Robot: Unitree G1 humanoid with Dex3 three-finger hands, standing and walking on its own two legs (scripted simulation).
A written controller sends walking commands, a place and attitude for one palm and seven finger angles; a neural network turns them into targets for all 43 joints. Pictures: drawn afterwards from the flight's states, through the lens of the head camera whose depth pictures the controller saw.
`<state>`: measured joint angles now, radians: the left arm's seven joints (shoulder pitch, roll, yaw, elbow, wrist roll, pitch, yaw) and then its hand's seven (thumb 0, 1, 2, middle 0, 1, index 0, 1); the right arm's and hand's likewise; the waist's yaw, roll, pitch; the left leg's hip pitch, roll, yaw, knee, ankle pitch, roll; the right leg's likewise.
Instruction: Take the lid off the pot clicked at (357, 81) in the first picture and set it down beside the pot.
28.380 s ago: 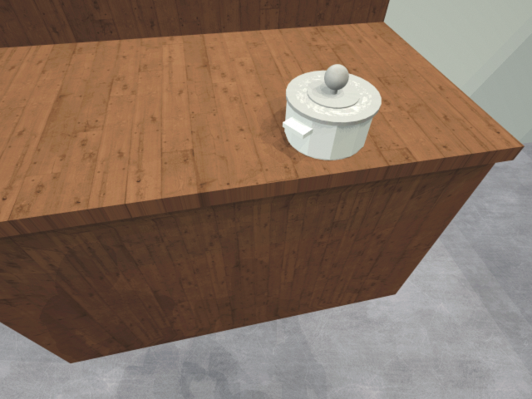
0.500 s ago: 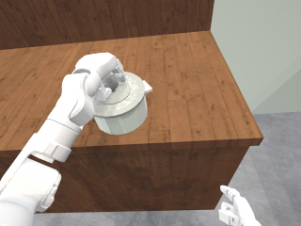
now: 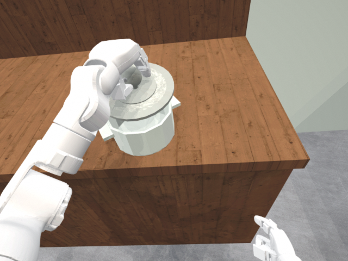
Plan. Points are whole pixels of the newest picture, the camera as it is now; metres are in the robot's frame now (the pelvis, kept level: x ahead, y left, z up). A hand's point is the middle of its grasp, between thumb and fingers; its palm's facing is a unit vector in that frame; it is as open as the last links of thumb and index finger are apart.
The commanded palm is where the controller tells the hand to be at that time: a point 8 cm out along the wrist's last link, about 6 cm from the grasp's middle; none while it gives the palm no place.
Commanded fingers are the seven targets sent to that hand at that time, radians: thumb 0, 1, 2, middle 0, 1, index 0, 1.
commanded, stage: lift the lid straight up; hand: left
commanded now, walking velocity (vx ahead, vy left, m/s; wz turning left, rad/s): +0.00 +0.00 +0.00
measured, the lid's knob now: (131, 76) +0.45 +0.11 +0.22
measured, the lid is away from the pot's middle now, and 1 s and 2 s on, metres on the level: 0.01 0.03 0.09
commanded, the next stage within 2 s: move the lid sideways beside the pot in 1.16 s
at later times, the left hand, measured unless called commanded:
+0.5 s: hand (118, 61) +0.43 +0.12 +0.27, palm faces +0.01 -0.04 -1.00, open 7.4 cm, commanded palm +0.39 +0.13 +0.35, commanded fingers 0.00 0.30 1.42 -1.23 -0.33 -1.18 -0.33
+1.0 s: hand (118, 38) +0.43 +0.11 +0.32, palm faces +0.07 -0.05 -1.00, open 7.5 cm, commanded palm +0.39 +0.13 +0.39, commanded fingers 0.00 0.30 1.42 -1.23 -0.33 -1.18 -0.33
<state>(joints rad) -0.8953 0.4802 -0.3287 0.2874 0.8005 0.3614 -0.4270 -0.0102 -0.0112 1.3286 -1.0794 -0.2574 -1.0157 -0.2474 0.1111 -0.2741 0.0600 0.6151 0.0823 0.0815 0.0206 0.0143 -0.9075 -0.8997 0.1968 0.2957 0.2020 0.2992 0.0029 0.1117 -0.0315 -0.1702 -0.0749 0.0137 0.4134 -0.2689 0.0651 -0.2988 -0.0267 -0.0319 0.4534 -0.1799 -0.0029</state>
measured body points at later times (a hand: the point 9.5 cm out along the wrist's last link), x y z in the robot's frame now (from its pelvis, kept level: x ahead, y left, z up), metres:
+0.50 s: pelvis +0.00 +0.00 +0.00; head +0.01 -0.05 +0.45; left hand +0.42 +0.12 +0.33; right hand +0.19 -0.22 -0.11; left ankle -0.03 +0.08 -0.74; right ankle +0.03 -0.12 -0.74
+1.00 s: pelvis +0.00 +0.00 +0.00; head +0.01 -0.05 +0.45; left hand +0.42 +0.11 +0.37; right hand +0.19 -0.23 -0.11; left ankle -0.03 +0.08 -0.74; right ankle +0.03 -0.12 -0.74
